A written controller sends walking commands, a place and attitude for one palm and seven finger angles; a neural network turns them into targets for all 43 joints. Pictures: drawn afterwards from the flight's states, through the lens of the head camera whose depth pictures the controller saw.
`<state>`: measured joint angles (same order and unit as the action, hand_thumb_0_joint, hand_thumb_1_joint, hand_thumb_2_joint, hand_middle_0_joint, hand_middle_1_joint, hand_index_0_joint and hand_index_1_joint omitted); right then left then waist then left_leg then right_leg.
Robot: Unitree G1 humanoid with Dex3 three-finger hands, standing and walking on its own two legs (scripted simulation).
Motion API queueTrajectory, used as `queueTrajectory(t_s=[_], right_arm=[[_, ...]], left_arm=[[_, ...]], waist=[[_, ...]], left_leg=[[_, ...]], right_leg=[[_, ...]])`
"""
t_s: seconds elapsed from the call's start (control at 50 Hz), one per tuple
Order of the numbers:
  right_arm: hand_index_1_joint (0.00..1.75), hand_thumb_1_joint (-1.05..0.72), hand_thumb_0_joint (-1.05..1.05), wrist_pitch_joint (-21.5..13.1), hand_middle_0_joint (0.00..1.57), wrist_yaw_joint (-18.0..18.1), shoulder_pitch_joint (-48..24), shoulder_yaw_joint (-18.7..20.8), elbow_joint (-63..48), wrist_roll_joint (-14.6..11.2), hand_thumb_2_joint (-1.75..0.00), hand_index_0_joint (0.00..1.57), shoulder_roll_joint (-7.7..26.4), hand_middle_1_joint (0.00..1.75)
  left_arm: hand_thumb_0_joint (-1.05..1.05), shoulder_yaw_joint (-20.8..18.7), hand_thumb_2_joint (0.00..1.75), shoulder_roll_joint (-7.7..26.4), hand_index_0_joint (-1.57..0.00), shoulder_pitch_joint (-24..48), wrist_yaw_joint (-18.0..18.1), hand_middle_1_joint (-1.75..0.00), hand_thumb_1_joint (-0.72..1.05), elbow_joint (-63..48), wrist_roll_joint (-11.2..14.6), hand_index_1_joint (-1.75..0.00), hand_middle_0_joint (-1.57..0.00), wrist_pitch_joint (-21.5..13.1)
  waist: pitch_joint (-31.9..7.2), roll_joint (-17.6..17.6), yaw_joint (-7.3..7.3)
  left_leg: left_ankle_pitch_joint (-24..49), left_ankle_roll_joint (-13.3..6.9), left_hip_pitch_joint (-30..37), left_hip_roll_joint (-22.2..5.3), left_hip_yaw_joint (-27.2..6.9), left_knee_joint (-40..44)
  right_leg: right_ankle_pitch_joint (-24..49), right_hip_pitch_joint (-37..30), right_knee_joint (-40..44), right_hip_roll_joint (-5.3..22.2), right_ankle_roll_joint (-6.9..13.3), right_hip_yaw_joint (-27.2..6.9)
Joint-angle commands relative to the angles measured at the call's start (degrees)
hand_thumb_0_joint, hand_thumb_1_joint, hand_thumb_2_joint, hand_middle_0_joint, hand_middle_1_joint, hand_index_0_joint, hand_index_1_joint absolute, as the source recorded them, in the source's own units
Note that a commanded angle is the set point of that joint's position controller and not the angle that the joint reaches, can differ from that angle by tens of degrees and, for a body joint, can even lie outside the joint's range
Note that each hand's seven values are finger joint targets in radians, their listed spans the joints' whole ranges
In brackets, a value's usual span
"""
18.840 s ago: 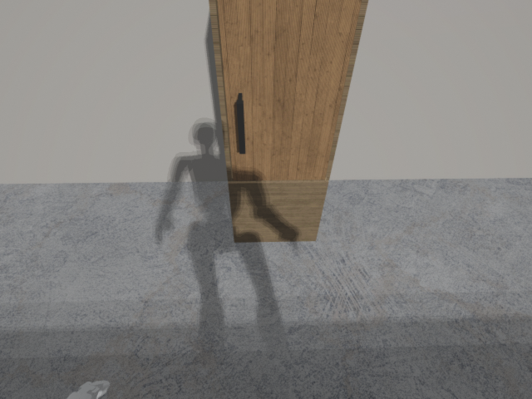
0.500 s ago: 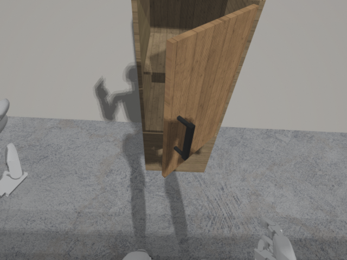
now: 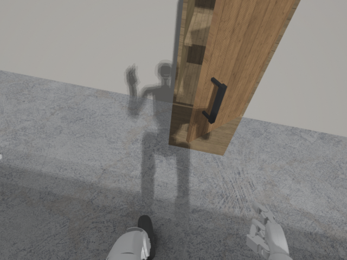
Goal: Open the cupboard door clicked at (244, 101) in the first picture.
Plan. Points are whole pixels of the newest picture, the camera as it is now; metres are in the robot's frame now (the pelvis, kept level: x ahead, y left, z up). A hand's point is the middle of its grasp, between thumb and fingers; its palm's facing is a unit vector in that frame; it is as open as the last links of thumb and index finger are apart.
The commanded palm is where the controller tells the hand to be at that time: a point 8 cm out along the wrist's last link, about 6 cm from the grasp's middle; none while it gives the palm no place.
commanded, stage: stop stepping back and stand still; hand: left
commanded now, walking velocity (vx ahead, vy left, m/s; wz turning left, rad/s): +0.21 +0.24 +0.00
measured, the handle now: (212, 101) +0.63 -0.10 -0.04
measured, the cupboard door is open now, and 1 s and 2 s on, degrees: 45 45 45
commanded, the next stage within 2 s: let the arm hang, fingers relaxed in 1.02 s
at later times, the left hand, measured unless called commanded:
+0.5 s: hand (6, 195) +0.15 +0.21 +0.23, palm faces +0.10 -0.82 -0.57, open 7.5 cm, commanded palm +0.11 +0.29 +0.23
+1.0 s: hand (46, 161) +0.20 +0.19 +0.23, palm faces +0.23 -0.83 -0.51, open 7.4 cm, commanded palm +0.14 +0.25 +0.23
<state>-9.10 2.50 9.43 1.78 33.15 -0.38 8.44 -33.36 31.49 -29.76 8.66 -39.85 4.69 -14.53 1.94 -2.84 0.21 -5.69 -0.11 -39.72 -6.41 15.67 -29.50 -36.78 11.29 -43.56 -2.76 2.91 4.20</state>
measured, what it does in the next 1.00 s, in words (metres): steps on the spot: left foot, then right foot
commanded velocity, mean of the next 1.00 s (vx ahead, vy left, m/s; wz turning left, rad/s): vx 0.14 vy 0.03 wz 0.00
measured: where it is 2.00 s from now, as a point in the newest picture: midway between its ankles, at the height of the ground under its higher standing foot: outside the picture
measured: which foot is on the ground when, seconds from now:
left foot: down 0.00-0.00, up 0.02-0.18, down 0.20-0.58, up 0.60-0.88, down 0.90-1.00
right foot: down 0.00-0.22, up 0.24-0.56, down 0.58-1.00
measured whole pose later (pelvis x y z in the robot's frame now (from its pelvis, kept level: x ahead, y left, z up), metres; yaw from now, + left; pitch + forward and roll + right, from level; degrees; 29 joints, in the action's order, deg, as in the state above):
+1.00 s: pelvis -0.07 -0.01 +0.04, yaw -15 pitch +0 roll +3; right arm -7.6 3.4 8.4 0.7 33.4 0.0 10.0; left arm -27.6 27.0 -28.8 8.9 -28.5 1.8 -15.8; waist 2.3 -3.3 -0.3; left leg -12.1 -0.7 -18.6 -0.5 7.2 -30.6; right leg -25.3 12.0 -36.7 0.8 0.2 2.0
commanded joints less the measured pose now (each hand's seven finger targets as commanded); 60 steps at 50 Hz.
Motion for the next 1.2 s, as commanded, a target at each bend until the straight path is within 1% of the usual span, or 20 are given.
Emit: queueTrajectory(t_s=[0.0, 0.04, 0.08, 0.14, 0.18, 0.22, 0.28, 0.34, 0.46, 0.52, 0.56, 0.6, 0.7, 0.82, 0.9, 0.94, 1.02, 1.08, 1.1, 1.18], right_arm=[[0.30, -0.90, 0.00, -1.62, 0.20, -0.35, -1.85, 2.46, -3.39, 1.16, -0.90, 0.20, 10.74, 0.30], [0.30, -0.90, 0.00, -1.44, 0.20, -0.22, -0.56, 2.12, -3.21, 0.25, -0.90, 0.20, 11.11, 0.30], [0.30, -0.90, 0.00, -2.85, 0.20, 1.91, -2.43, 0.16, -3.25, 0.11, -0.90, 0.20, 9.31, 0.30], [0.30, -0.90, 0.00, -4.52, 0.20, 3.36, -1.03, -0.43, -0.72, 0.26, -0.90, 0.20, 10.59, 0.30], [0.30, -0.90, 0.00, -4.08, 0.20, 3.51, 0.55, 0.27, -2.64, 0.27, -0.90, 0.20, 13.04, 0.30], [0.30, -0.90, 0.00, -3.77, 0.20, 2.97, 1.24, 0.17, -3.70, 0.77, -0.90, 0.20, 10.52, 0.30], [0.30, -0.90, 0.00, -3.86, 0.20, 0.53, -1.29, 0.72, -5.37, 0.58, -0.90, 0.20, 10.18, 0.30], [0.30, -0.90, 0.00, -3.24, 0.20, -0.23, -3.52, 0.68, -7.05, 0.15, -0.90, 0.20, 9.79, 0.30], [0.30, -0.90, 0.00, 0.22, 0.20, 2.66, -0.60, 1.09, -7.50, 1.13, -0.90, 0.20, 9.84, 0.30], [0.30, -0.90, 0.00, 1.56, 0.20, 3.35, 0.36, 1.94, -5.85, 0.52, -0.90, 0.20, 10.42, 0.30], [0.30, -0.90, 0.00, 0.95, 0.20, 2.69, -1.34, 1.88, -6.45, -0.08, -0.90, 0.20, 10.73, 0.30], [0.30, -0.90, 0.00, -1.02, 0.20, 1.15, 1.03, 1.35, -2.93, 0.95, -0.90, 0.20, 10.78, 0.30], [0.30, -0.90, 0.00, -0.66, 0.20, 2.32, -2.60, 1.16, -3.18, -0.11, -0.90, 0.20, 9.35, 0.30], [0.30, -0.90, 0.00, -1.86, 0.20, 2.33, -2.09, 1.28, -5.05, 0.76, -0.90, 0.20, 8.97, 0.30], [0.30, -0.90, 0.00, -0.48, 0.20, 1.33, -0.52, 1.68, -6.66, -0.10, -0.90, 0.20, 10.31, 0.30], [0.30, -0.90, 0.00, -0.95, 0.20, 1.26, -0.55, 1.25, -5.84, 0.83, -0.90, 0.20, 9.52, 0.30], [0.30, -0.90, 0.00, -0.90, 0.20, 0.98, -0.81, 0.68, -6.47, -0.22, -0.90, 0.20, 10.23, 0.30], [0.30, -0.90, 0.00, 0.15, 0.20, 0.64, -1.15, 0.64, -6.70, -0.47, -0.90, 0.20, 9.41, 0.30], [0.30, -0.90, 0.00, -1.06, 0.20, -3.64, -7.05, 2.70, 5.69, 0.33, -0.90, 0.20, 18.30, 0.30], [0.30, -0.90, 0.00, 4.82, 0.20, -2.94, 0.55, 1.35, 5.08, 0.97, -0.90, 0.20, 13.13, 0.30]], left_arm=[[0.00, -7.27, 0.90, 13.31, -0.20, 8.39, 1.85, -0.30, 0.90, -6.24, -0.61, -0.30, -0.20, -4.01], [0.00, 0.77, 0.90, 6.37, -0.20, 11.66, -0.67, -0.30, 0.90, -3.55, -1.03, -0.30, -0.20, -1.86], [0.00, 3.41, 0.90, 2.52, -0.20, 12.78, 0.97, -0.30, 0.90, 1.85, -2.05, -0.30, -0.20, -1.41], [0.00, 10.85, 0.90, -2.34, -0.20, 20.18, 1.70, -0.30, 0.90, 9.10, -3.90, -0.30, -0.20, 0.28], [0.00, 11.53, 0.90, -1.72, -0.20, 24.41, 2.17, -0.30, 0.90, 6.67, -4.29, -0.30, -0.20, -0.07], [0.00, 8.22, 0.90, 1.63, -0.20, 21.05, 2.36, -0.30, 0.90, 4.47, -4.49, -0.30, -0.20, -1.27], [0.00, 5.28, 0.90, 1.98, -0.20, 5.91, 0.87, -0.30, 0.90, -6.72, -3.27, -0.30, -0.20, -1.35], [0.00, -1.34, 0.90, 6.61, -0.20, -7.12, 0.85, -0.30, 0.90, -11.68, -2.99, -0.30, -0.20, -2.23], [0.00, -2.71, 0.90, 3.99, -0.20, -8.04, 2.32, -0.30, 0.90, -0.96, -2.27, -0.30, -0.20, -2.17], [0.00, -0.82, 0.90, 2.97, -0.20, -5.54, 2.29, -0.30, 0.90, 7.22, -2.57, -0.30, -0.20, 0.32], [0.00, -0.60, 0.90, 5.36, -0.20, -1.75, 2.18, -0.30, 0.90, 7.97, -2.28, -0.30, -0.20, 0.58], [0.00, -1.05, 0.90, 5.91, -0.20, 0.62, 2.20, -0.30, 0.90, 9.00, -3.04, -0.30, -0.20, -2.52], [0.00, 4.98, 0.90, 1.67, -0.20, 5.28, 2.19, -0.30, 0.90, 4.45, -3.87, -0.30, -0.20, -3.77], [0.00, -0.10, 0.90, 4.98, -0.20, 3.03, 2.80, -0.30, 0.90, -1.92, -3.05, -0.30, -0.20, -4.21], [0.00, -1.08, 0.90, 3.30, -0.20, -0.83, 2.04, -0.30, 0.90, 0.60, -1.68, -0.30, -0.20, -4.46], [0.00, -1.86, 0.90, 3.31, -0.20, -4.10, 1.19, -0.30, 0.90, 4.89, -2.05, -0.30, -0.20, -3.39], [0.00, 1.70, 0.90, 0.79, -0.20, -2.74, 0.45, -0.30, 0.90, 2.95, -2.11, -0.30, -0.20, -2.06], [0.00, 2.63, 0.90, 1.24, -0.20, -4.50, 0.66, -0.30, 0.90, 1.92, -1.44, -0.30, -0.20, -0.53], [0.00, 25.93, 0.90, -5.43, -0.20, 4.25, -6.86, -0.30, 0.90, 46.31, -8.08, -0.30, -0.20, 8.92], [0.00, 27.25, 0.90, -9.27, -0.20, 5.95, -8.49, -0.30, 0.90, 51.29, -6.89, -0.30, -0.20, 13.20]], waist=[[1.28, -12.59, -0.39], [-3.63, -12.42, -0.70], [1.85, -4.99, -0.99], [-0.95, 3.36, -2.34], [-4.37, 16.57, -2.16], [-4.01, 12.98, -2.56], [-6.92, 8.47, -1.42], [-5.31, 18.53, -0.39], [-2.87, 19.18, -1.00], [-3.70, 6.63, -0.22], [-1.04, -13.54, 0.45], [-6.16, -9.49, -1.48], [-3.57, -5.93, -0.85], [-3.96, 0.11, 0.08], [-8.87, 15.14, 0.02], [-7.35, 18.49, 0.09], [-6.86, 8.15, -0.47], [-8.73, -5.10, -1.26], [-7.87, -2.64, -1.96], [-9.71, -5.93, -0.55]], left_leg=[[-14.73, 3.85, 14.22, 3.05, -20.58, -45.20], [-9.70, 2.98, 9.89, 4.76, -20.26, -42.09], [-12.90, 1.00, 13.63, 2.79, -15.50, -20.74], [-12.83, -1.81, 31.17, 5.11, -12.00, 3.24], [-4.92, -7.76, 40.65, -8.82, -29.59, 6.84], [2.11, -13.05, 42.67, -16.50, -38.32, 12.31], [-7.44, -11.39, 32.52, -14.02, -32.33, 15.31], [-23.71, -7.84, 21.22, -9.52, -21.15, 19.58], [-35.09, -5.11, 12.18, -9.18, -15.25, 20.93], [-31.18, -2.83, 7.58, -3.12, -10.10, -0.53], [-23.27, -0.77, -4.82, 5.21, -12.45, -29.60], [-18.60, 1.46, -5.28, 3.45, -15.03, -35.97], [-9.82, 0.18, 9.28, 4.53, -10.62, -20.56], [-0.68, -1.07, 27.88, 7.15, -8.76, 1.10], [17.46, -8.27, 36.94, -8.45, -26.63, 7.58], [21.42, -7.99, 33.19, -8.37, -23.94, 8.08], [3.90, -3.46, 24.27, -3.39, -16.91, 4.56], [-0.62, -0.42, 23.84, 3.00, -13.02, -5.34], [2.01, -0.44, 17.48, 0.07, -16.24, -13.45], [5.13, -1.77, 21.59, 2.50, -16.75, -8.04]], right_leg=[[-9.73, 34.14, 41.12, 27.21, 11.65, -40.95], [3.21, 21.16, 30.26, 15.08, 7.16, -32.30], [31.78, 11.83, 23.88, 14.91, 5.02, -23.36], [34.72, 9.21, 13.50, 9.79, 0.27, -14.80], [21.91, 18.97, -2.11, 3.47, -3.26, -7.79], [6.68, 27.20, -13.87, 2.59, -3.26, -4.18], [11.62, 20.13, -18.66, 4.42, -3.20, -5.42], [19.35, 13.05, -13.68, 4.54, -3.51, -1.03], [10.85, -1.41, 1.89, 1.25, -1.98, 6.97], [10.32, -9.95, 18.74, 3.91, 0.09, 1.06], [21.65, -9.39, 31.63, 24.35, 8.71, -33.72], [48.52, -13.64, 25.78, 24.85, 10.10, -27.85], [59.34, -5.94, 21.34, 16.65, 3.06, -9.77], [46.43, -0.54, 19.84, 14.90, 2.22, -9.60], [12.50, 8.16, 3.73, 3.79, -3.72, -3.95], [10.08, 7.01, 6.26, 3.70, -3.47, -2.35], [26.02, -2.69, 19.17, 4.44, -3.47, -4.17], [45.75, -2.57, 23.82, 12.79, -0.72, -15.30], [63.05, -0.44, 13.37, 18.27, 2.04, -11.05], [53.31, 0.79, 11.22, 12.68, 1.46, -7.84]])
